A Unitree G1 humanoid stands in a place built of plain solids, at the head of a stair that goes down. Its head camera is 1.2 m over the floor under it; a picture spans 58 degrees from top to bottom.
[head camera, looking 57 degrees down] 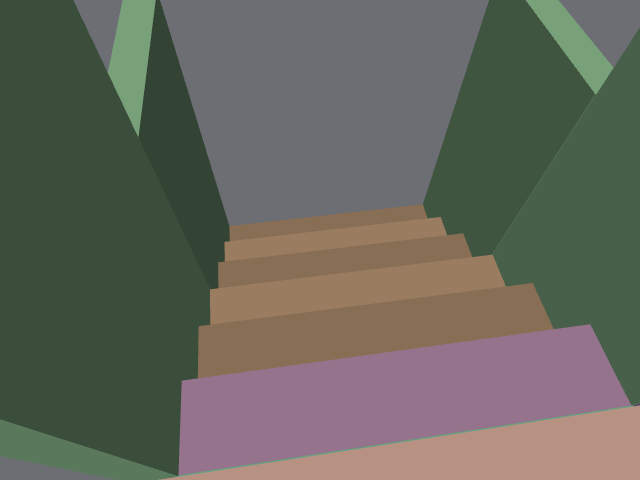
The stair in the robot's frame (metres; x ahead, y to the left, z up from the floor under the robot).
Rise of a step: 0.18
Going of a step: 0.23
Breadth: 1.20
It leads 8 degrees to the left of straight ahead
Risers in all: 6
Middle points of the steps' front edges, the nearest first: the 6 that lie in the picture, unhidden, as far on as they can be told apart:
0.41 -0.21 0.00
0.63 -0.17 -0.18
0.87 -0.14 -0.37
1.10 -0.11 -0.55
1.33 -0.08 -0.73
1.56 -0.05 -0.92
